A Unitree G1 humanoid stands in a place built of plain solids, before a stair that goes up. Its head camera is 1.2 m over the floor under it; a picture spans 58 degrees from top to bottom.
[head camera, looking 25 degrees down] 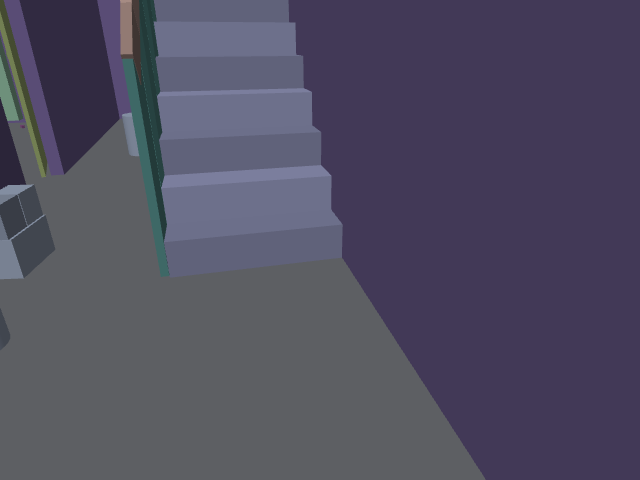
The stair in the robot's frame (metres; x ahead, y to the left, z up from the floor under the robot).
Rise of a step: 0.22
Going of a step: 0.26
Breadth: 0.99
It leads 14 degrees to the left of straight ahead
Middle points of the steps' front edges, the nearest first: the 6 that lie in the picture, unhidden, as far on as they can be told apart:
2.20 0.35 0.22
2.45 0.41 0.44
2.70 0.47 0.65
2.95 0.54 0.87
3.20 0.60 1.09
3.44 0.66 1.31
